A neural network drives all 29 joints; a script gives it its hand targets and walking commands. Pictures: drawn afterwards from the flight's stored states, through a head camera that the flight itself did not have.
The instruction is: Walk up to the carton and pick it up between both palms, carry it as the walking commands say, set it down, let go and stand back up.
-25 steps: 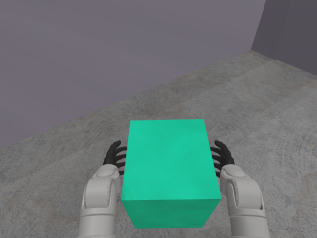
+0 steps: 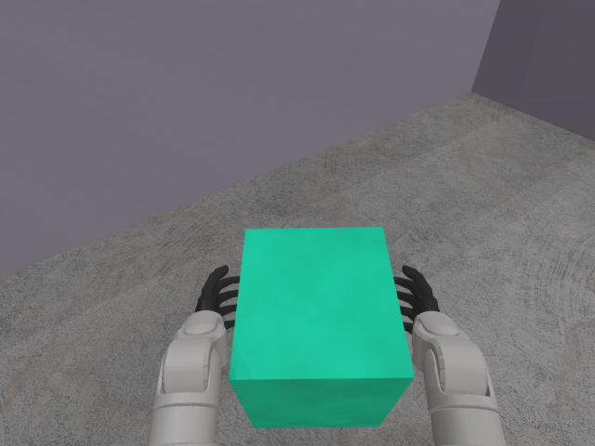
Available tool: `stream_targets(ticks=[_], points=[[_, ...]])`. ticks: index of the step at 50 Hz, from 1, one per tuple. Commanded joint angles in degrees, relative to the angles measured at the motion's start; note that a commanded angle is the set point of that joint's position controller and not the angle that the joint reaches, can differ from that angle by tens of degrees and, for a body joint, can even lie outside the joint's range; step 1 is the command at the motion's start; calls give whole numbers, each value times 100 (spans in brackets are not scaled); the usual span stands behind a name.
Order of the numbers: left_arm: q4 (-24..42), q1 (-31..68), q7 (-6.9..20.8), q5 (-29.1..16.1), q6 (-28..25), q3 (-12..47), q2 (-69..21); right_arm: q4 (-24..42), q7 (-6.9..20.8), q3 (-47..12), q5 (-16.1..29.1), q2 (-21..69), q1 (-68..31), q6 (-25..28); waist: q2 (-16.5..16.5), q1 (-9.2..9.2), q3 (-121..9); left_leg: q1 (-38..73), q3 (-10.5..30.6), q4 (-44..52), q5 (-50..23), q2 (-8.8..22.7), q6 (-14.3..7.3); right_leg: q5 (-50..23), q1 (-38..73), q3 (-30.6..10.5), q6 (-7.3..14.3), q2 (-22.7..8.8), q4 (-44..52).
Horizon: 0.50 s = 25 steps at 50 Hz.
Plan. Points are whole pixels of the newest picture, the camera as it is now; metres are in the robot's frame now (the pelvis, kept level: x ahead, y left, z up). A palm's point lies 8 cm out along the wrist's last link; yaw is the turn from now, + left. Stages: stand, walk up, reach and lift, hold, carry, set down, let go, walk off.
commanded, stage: carry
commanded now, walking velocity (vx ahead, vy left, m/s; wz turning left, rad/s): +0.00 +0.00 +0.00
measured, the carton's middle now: (315, 332) +0.30 +0.00 -0.02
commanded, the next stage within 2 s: none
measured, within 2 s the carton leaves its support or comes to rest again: neither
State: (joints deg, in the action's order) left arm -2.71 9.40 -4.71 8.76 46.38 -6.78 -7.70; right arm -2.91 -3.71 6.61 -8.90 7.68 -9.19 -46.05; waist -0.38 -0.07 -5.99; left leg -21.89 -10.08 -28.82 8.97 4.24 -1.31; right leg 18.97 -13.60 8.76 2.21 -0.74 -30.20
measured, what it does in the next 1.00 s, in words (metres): stands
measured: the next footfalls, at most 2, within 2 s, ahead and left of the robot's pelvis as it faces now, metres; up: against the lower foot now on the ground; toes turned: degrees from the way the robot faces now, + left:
none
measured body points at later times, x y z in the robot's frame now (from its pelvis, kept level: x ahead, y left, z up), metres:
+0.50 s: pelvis +0.00 +0.00 +0.00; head -0.02 -0.01 +0.45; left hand +0.29 +0.14 +0.05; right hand +0.29 -0.15 +0.04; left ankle +0.07 +0.11 -0.73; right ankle -0.03 -0.08 -0.73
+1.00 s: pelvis +0.00 -0.01 +0.00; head -0.02 -0.01 +0.45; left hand +0.29 +0.14 +0.05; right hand +0.29 -0.16 +0.05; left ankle +0.07 +0.11 -0.73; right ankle -0.03 -0.08 -0.73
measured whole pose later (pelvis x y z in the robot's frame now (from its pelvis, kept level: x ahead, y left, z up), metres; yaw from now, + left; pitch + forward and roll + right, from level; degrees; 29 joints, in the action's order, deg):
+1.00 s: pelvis +0.00 -0.01 +0.00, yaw +0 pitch +2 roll +0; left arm 2.9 9.5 -5.1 7.9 52.4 -5.9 -7.7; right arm 3.4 -4.3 6.1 -7.9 7.6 -8.7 -52.3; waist -0.2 0.1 -5.8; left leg -22.3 -9.7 -28.7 8.5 4.7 -0.7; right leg 19.1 -14.1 9.1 3.0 -0.3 -30.6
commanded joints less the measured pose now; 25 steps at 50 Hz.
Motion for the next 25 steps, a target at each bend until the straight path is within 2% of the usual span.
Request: stream_targets(ticks=[1, 12, 25], points=[[542, 2314, 1175, -1389, -201, 3047, -4619, 442, 1030, -2898, 1249, 4639, -2320, 192, 15, -4, -1205, 1052, 677, 242, -713, 554, 9, -1071, -160, -647, -34, -772, 634], [612, 2270, 1187, -1413, -222, 3116, -4643, 528, 1043, -2969, 1278, 4645, -2271, 204, 22, -5, -1196, 1049, 684, 228, -720, 550, -6, -1100, -156, -643, -22, -780, 625], [807, 2271, 1194, -1529, 16, 3233, -4699, 749, 1054, -3096, 1408, 4675, -2261, -44, 31, 2, -1190, 1030, 685, 222, -724, 555, -23, -1151, -171, -654, 0, -785, 624]])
